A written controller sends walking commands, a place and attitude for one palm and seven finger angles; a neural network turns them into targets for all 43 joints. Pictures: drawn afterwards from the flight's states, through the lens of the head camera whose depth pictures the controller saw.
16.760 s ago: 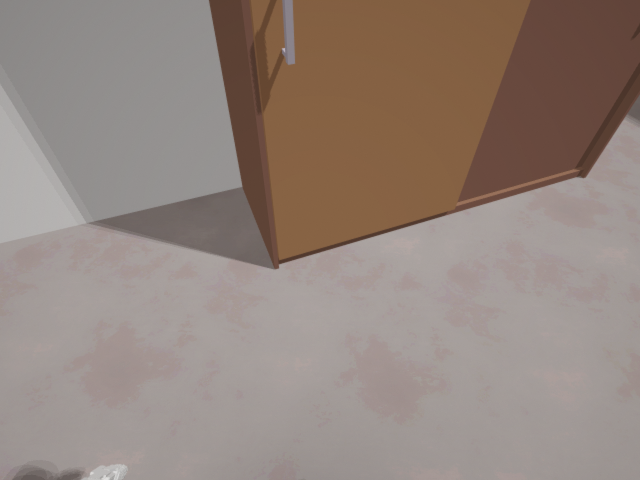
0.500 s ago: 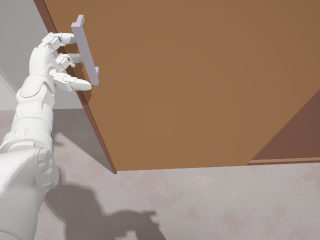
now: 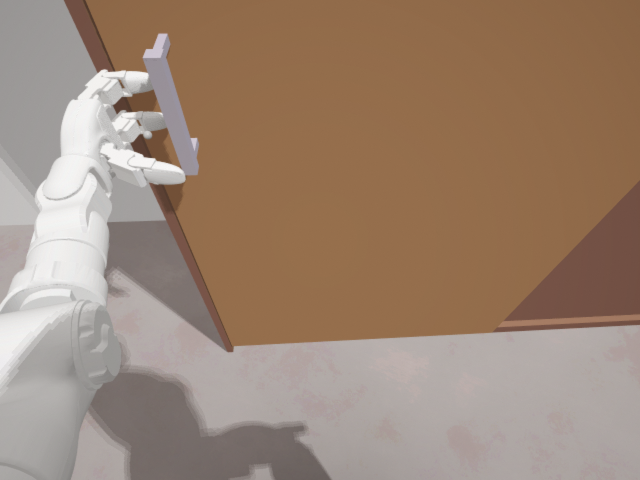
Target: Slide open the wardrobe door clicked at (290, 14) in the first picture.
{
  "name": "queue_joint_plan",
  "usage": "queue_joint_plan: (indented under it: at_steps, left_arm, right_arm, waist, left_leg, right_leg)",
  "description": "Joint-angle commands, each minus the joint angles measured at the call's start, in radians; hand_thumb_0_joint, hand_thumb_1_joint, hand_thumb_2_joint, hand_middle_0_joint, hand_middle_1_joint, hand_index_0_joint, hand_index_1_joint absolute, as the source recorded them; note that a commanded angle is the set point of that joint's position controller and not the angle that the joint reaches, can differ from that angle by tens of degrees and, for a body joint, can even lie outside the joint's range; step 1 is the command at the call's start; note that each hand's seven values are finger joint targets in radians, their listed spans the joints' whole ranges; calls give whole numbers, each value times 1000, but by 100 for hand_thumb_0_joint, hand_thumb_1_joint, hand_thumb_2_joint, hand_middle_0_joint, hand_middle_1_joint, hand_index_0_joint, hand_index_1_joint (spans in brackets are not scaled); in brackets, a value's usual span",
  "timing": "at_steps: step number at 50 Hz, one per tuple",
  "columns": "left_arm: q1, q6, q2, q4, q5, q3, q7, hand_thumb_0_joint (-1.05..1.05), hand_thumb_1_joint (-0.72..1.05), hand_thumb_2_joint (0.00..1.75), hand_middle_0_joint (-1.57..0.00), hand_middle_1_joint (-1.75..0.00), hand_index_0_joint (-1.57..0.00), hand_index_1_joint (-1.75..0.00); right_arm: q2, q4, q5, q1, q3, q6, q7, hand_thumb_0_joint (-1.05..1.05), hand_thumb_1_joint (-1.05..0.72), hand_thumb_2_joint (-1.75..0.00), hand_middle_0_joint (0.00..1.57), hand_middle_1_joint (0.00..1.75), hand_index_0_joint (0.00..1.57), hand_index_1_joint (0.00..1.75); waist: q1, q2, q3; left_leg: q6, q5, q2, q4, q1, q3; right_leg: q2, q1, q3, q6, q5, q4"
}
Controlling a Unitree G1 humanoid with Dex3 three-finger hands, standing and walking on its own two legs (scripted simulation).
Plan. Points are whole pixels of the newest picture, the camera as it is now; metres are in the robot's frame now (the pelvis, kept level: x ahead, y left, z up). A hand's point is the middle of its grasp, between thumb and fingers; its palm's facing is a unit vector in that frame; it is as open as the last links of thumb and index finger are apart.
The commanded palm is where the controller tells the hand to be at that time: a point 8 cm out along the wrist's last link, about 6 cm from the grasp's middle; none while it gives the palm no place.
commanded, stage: slide the fingers in behind the handle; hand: left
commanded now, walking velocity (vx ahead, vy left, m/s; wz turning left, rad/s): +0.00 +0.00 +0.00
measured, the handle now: (177, 110) +0.53 +0.16 +0.17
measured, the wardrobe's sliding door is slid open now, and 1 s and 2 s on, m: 0.00 0.00 0.00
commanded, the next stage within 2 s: grip the handle and tug to test in 1.50 s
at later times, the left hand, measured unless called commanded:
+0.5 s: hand (169, 137) +0.48 +0.16 +0.17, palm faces +0.01 -1.00 +0.02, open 14.0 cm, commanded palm +0.45 +0.21 +0.17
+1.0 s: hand (191, 138) +0.47 +0.13 +0.17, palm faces +0.01 -1.00 +0.01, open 14.0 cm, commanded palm +0.45 +0.18 +0.17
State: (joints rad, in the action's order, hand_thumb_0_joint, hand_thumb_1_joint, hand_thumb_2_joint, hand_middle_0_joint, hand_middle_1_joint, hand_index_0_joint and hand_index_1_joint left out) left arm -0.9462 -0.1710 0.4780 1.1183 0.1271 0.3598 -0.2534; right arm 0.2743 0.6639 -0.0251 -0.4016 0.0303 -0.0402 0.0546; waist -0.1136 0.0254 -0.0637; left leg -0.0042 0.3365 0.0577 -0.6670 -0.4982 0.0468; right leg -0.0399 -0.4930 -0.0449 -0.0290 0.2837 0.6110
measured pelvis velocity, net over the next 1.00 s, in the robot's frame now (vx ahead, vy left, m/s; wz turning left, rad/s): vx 0.00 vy -0.01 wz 0.00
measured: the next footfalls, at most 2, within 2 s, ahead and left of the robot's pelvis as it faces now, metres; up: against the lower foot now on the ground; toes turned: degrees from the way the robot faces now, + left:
none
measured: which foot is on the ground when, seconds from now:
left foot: down 0.00-1.00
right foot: down 0.00-1.00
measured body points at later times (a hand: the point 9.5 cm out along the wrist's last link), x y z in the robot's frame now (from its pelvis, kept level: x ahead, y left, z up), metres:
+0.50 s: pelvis +0.00 -0.01 +0.00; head +0.04 -0.01 +0.45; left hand +0.47 +0.21 +0.17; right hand +0.06 -0.27 -0.11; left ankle -0.01 +0.12 -0.72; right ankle +0.01 -0.14 -0.72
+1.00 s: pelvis +0.00 -0.01 +0.00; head +0.03 -0.02 +0.45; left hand +0.47 +0.19 +0.17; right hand +0.04 -0.28 -0.12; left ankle -0.01 +0.12 -0.72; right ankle +0.01 -0.14 -0.72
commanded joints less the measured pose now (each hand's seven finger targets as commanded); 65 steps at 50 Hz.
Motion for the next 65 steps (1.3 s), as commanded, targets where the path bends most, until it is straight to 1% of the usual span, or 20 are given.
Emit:
queue_joint_plan:
  at_steps: [1, 5, 6, 9, 12, 14, 17, 21, 25, 33, 37, 39, 42, 44, 50, 52, 54, 57, 62, 65]
  left_arm:
    - [-449, -66, 216, -299, 28, 13, 0, 0, -50, 30, -30, -120, -30, -120]
    - [-469, -35, 153, -306, 37, -37, 8, 0, -50, 30, -30, -120, -30, -120]
    - [-462, -35, 185, -315, 34, -5, 16, 0, -50, 30, -30, -120, -30, -120]
    - [-475, -37, 148, -359, 32, -35, 32, 0, -50, 30, -30, -120, -30, -120]
    - [-490, -39, 140, -335, 29, -45, 46, 0, -50, 30, -30, -120, -30, -120]
    - [-503, -35, 124, -303, 24, -55, 52, 0, -50, 30, -30, -120, -30, -120]
    - [-495, -45, 145, -314, 22, -30, 61, 0, -50, 30, -30, -120, -30, -120]
    - [-477, -43, 159, -268, 15, -18, 61, 0, -50, 30, -30, -120, -30, -120]
    - [-481, -46, 114, -280, 14, -48, 64, 0, -50, 30, -30, -120, -30, -120]
    - [-501, -65, 138, -309, 12, -27, 83, 0, -50, 30, -30, -120, -30, -120]
    - [-474, -62, 117, -303, 13, -40, 88, 0, -50, 30, -30, -120, -30, -120]
    - [-482, -53, 99, -302, 13, -52, 92, 0, -50, 30, -30, -120, -30, -120]
    - [-469, -57, 129, -312, 12, -23, 105, 0, -50, 30, -30, -120, -30, -120]
    - [-493, -57, 79, -319, 9, -66, 107, 0, -50, 30, -30, -120, -30, -120]
    - [-480, -64, 56, -347, 7, -71, 125, 0, -50, 30, -30, -120, -30, -120]
    - [-471, -64, 5, -341, 7, -114, 126, 0, -50, 30, -30, -120, -30, -120]
    - [-495, -62, 33, -331, 6, -94, 131, 0, -50, 30, -30, -120, -30, -120]
    - [-485, -70, 11, -373, 8, -108, 132, 0, -50, 30, -30, -120, -30, -120]
    - [-478, -57, -1, -341, 13, -114, 134, 0, -50, 30, -30, -120, -30, -120]
    - [-518, -56, -13, -339, 8, -128, 134, 0, -50, 30, -30, -120, -30, -120]
  right_arm:
    - [160, -91, -7, -65, -66, -30, 11, 0, -90, -90, 20, 30, 20, 30]
    - [155, -90, -12, -44, -64, -27, 13, 0, -90, -90, 20, 30, 20, 30]
    - [158, -89, -11, -48, -68, -27, 15, 0, -90, -90, 20, 30, 20, 30]
    - [149, -92, -10, -33, -62, -33, 14, 0, -90, -90, 20, 30, 20, 30]
    - [150, -83, -10, -34, -61, -34, 18, 0, -90, -90, 20, 30, 20, 30]
    - [147, -76, -12, -24, -59, -39, 17, 0, -90, -90, 20, 30, 20, 30]
    - [149, -79, -6, -31, -61, -43, 16, 0, -90, -90, 20, 30, 20, 30]
    - [149, -78, -8, -28, -60, -40, 12, 0, -90, -90, 20, 30, 20, 30]
    - [142, -85, -9, -21, -60, -39, 10, 0, -90, -90, 20, 30, 20, 30]
    - [144, -76, -5, -32, -64, -42, 9, 0, -90, -90, 20, 30, 20, 30]
    - [144, -75, -7, -32, -67, -41, 9, 0, -90, -90, 20, 30, 20, 30]
    - [140, -75, -9, -23, -65, -41, 8, 0, -90, -90, 20, 30, 20, 30]
    - [145, -75, -7, -29, -69, -41, 10, 0, -90, -90, 20, 30, 20, 30]
    - [136, -74, -9, -21, -65, -43, 7, 0, -90, -90, 20, 30, 20, 30]
    - [132, -74, -8, -11, -68, -53, 3, 0, -90, -90, 20, 30, 20, 30]
    - [131, -74, -8, -13, -69, -55, 2, 0, -90, -90, 20, 30, 20, 30]
    - [136, -65, -9, -12, -68, -56, 3, 0, -90, -90, 20, 30, 20, 30]
    - [134, -69, -7, -10, -71, -61, 1, 0, -90, -90, 20, 30, 20, 30]
    - [134, -63, -8, -5, -70, -60, 2, 0, -90, -90, 20, 30, 20, 30]
    - [129, -56, -9, -1, -68, -60, 3, 0, -90, -90, 20, 30, 20, 30]
  waist:
    - [18, 47, -412]
    - [-1, 40, -324]
    - [10, 12, -341]
    - [10, 51, -367]
    - [-1, 11, -333]
    - [-2, 31, -310]
    - [12, 25, -373]
    - [13, -28, -341]
    - [7, -1, -338]
    - [12, 2, -386]
    - [12, -23, -365]
    - [10, 14, -345]
    - [18, -32, -357]
    - [7, -7, -333]
    - [22, 10, -364]
    - [9, -20, -341]
    - [9, -18, -339]
    - [19, 6, -380]
    - [9, -44, -338]
    - [3, -5, -331]
  left_leg:
    - [20, -368, -35, 65, 246, -46]
    - [22, -312, -34, 80, 221, -44]
    - [23, -310, -34, 80, 221, -47]
    - [21, -342, -38, 78, 249, -48]
    - [25, -314, -38, 79, 234, -48]
    - [22, -276, -41, 85, 224, -47]
    - [22, -319, -44, 76, 242, -50]
    - [24, -294, -46, 84, 191, -40]
    - [25, -294, -47, 81, 203, -34]
    - [27, -289, -50, 83, 208, -34]
    - [29, -287, -48, 88, 202, -32]
    - [27, -266, -50, 92, 200, -25]
    - [31, -269, -49, 96, 195, -26]
    - [28, -261, -49, 99, 202, -26]
    - [24, -269, -51, 100, 223, -24]
    - [25, -281, -47, 100, 229, -29]
    - [24, -259, -47, 104, 228, -32]
    - [22, -306, -47, 97, 258, -34]
    - [26, -291, -47, 99, 238, -31]
    - [23, -285, -48, 100, 246, -33]
  right_leg:
    - [64, 162, -9, 48, -357, -34]
    - [63, 134, -13, 46, -317, -49]
    - [62, 147, -13, 46, -315, -48]
    - [60, 156, -12, 48, -337, -43]
    - [59, 152, -12, 47, -317, -50]
    - [57, 131, -9, 47, -292, -55]
    - [56, 169, -9, 50, -327, -42]
    - [55, 187, -4, 45, -343, -44]
    - [56, 175, -3, 45, -344, -47]
    - [57, 205, 2, 44, -348, -47]
    - [58, 213, -3, 46, -343, -51]
    - [57, 193, 2, 44, -331, -58]
    - [58, 219, 1, 44, -332, -59]
    - [57, 193, 1, 43, -325, -63]
    - [58, 205, 2, 47, -332, -58]
    - [59, 195, -6, 47, -328, -59]
    - [59, 186, -1, 46, -313, -62]
    - [58, 203, -6, 52, -339, -52]
    - [58, 200, -6, 47, -340, -61]
    - [58, 173, -3, 47, -333, -60]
